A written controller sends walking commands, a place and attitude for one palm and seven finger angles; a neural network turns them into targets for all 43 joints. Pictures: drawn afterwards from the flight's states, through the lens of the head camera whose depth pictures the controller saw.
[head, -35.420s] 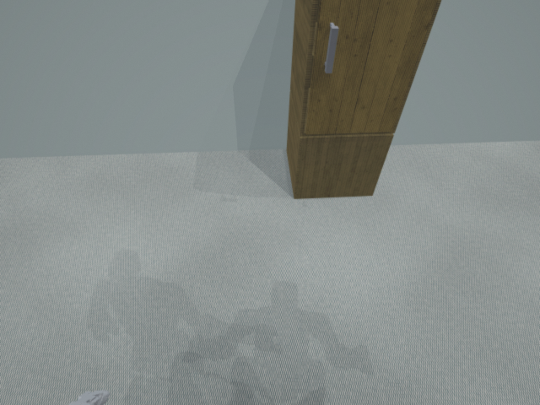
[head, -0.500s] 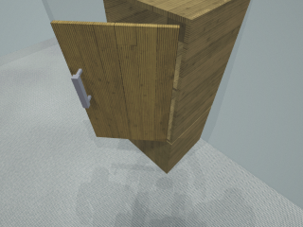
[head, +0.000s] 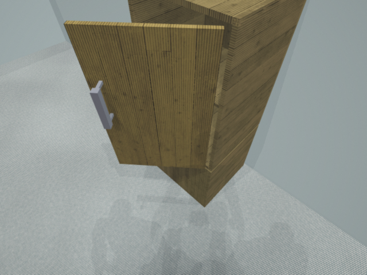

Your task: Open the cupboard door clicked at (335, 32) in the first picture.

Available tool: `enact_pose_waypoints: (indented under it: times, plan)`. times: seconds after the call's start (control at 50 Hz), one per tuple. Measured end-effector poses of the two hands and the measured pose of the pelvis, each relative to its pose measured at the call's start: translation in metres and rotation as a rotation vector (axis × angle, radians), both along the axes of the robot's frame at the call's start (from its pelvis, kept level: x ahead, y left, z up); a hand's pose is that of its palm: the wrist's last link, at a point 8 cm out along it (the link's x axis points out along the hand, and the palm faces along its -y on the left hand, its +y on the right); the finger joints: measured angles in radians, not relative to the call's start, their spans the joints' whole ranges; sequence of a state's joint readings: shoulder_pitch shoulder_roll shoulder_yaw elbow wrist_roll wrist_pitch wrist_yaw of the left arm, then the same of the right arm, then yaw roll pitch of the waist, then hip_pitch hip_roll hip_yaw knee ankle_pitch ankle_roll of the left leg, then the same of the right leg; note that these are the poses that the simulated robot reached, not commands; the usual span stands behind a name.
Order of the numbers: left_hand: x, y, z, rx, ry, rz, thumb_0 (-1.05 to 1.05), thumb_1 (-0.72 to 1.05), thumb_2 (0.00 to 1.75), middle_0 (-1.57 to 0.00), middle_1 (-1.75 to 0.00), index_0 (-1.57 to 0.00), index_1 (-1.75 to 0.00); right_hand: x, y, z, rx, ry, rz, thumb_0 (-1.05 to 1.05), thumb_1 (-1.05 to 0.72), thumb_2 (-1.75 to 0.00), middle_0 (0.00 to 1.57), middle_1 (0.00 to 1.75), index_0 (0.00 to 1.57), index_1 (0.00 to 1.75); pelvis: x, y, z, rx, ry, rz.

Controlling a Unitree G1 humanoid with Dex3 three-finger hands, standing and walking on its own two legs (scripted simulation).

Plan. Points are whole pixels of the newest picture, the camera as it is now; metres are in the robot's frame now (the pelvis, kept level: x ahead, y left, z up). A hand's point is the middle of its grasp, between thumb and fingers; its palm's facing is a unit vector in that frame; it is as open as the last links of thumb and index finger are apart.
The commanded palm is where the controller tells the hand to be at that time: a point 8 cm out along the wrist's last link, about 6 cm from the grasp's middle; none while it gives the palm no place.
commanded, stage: look again from close up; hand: left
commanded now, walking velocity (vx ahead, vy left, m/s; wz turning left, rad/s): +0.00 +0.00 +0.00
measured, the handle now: (104, 105) +0.56 +0.27 +0.02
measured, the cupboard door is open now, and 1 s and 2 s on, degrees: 40 40 40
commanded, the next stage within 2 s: shuffle to correct the standing spot in 0.32 s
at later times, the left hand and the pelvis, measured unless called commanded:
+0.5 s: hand out of the picture +0.03 +0.18 -0.17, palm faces -0.01 -0.97 -0.23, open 7.4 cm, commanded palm none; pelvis +0.00 -0.01 +0.00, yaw -1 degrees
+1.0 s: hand out of the picture +0.04 +0.22 -0.18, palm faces +0.02 -0.96 -0.29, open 7.4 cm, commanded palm none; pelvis +0.00 +0.02 -0.01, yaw -2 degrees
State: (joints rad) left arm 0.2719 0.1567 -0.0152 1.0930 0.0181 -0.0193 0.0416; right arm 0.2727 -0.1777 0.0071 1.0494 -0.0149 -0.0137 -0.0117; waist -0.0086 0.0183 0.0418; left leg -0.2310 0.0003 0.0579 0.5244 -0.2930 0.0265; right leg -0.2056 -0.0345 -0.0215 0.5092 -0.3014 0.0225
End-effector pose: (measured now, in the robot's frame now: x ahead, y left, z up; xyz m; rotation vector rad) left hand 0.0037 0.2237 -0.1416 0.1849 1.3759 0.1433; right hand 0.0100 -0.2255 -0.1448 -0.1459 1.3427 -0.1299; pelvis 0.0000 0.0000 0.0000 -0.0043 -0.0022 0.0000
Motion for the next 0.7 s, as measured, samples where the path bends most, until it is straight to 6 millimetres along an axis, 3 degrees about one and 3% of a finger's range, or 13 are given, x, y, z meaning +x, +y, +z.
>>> enact_pose_waypoints:
  times: [0.32, 0.58, 0.7]
  plan:
    - [0.012, 0.011, 0.005, 0.02, -0.027, -0.008, 0.01, 0.91, 0.9, -0.2, -0.3, -0.2, -0.29, 0.02, -0.004, 0.004, -0.009, -0.045, 0.021, 0.0, -0.92, -0.9, 0.2, 0.3, 0.2, 0.3, 0.003, 0.0, 0.002, 0.014, -0.011, -0.012]
    - [0.024, 0.004, 0.003, 0.016, -0.049, -0.006, 0.01, 0.91, 0.9, -0.2, -0.3, -0.2, -0.29, 0.022, -0.016, 0.005, -0.025, -0.019, 0.017, 0.0, -0.91, -0.9, 0.2, 0.3, 0.2, 0.3, 0.004, -0.007, 0.002, 0.016, -0.005, -0.014]
    - [0.023, 0.011, -0.001, 0.019, -0.044, 0.011, 0.01, 0.91, 0.9, -0.2, -0.3, -0.2, -0.29, 0.021, -0.013, 0.002, -0.03, -0.008, 0.009, 0.0, -0.91, -0.9, 0.2, 0.3, 0.2, 0.3, 0.004, -0.001, -0.002, 0.019, 0.0, -0.013]
